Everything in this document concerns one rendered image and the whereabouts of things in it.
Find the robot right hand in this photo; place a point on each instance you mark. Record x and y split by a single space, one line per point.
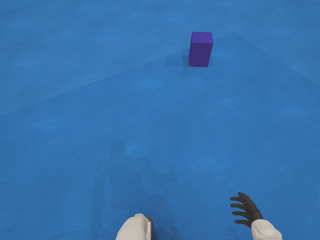
252 213

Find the left robot shin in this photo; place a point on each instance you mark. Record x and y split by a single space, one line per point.
140 215

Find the left robot thigh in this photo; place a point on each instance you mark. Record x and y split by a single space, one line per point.
135 228

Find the robot right forearm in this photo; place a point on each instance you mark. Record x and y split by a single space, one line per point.
263 230

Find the carton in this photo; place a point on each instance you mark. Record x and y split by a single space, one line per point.
200 49

